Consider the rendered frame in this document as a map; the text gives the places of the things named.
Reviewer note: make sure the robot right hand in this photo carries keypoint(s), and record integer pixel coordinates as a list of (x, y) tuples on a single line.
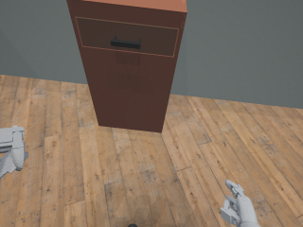
[(243, 209)]

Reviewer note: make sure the drawer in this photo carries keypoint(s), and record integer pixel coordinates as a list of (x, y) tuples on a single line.
[(157, 40)]

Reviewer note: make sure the handle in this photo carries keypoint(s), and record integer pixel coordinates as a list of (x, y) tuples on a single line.
[(127, 44)]

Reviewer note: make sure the cabinet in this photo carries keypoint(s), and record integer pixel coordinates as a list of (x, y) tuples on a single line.
[(130, 90)]

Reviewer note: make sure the robot left hand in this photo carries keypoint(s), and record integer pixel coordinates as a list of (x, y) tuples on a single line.
[(11, 143)]

